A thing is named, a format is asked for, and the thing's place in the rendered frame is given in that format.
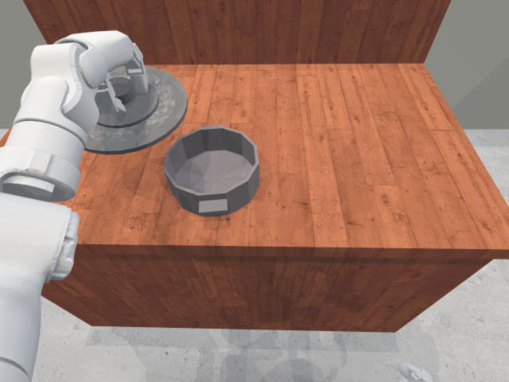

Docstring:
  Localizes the knob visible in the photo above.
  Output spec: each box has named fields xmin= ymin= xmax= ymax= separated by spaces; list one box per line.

xmin=109 ymin=77 xmax=136 ymax=105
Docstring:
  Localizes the left robot upper arm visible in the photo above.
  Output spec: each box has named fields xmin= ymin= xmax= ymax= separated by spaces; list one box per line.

xmin=0 ymin=193 xmax=80 ymax=382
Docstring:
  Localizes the table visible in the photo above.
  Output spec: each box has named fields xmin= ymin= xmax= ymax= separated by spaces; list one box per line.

xmin=0 ymin=0 xmax=509 ymax=333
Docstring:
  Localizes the lid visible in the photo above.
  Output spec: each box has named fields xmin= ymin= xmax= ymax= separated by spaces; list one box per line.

xmin=85 ymin=66 xmax=188 ymax=155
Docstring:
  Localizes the right robot hand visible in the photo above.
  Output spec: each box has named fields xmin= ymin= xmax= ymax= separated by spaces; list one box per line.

xmin=398 ymin=362 xmax=433 ymax=382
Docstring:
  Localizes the left robot hand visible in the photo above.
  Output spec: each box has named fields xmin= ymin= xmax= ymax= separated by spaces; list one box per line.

xmin=68 ymin=30 xmax=148 ymax=115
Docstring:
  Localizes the robot left forearm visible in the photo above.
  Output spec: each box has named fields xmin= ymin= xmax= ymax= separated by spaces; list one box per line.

xmin=0 ymin=37 xmax=107 ymax=202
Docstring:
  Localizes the pot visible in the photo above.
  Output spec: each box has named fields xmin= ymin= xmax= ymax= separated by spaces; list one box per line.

xmin=164 ymin=125 xmax=259 ymax=216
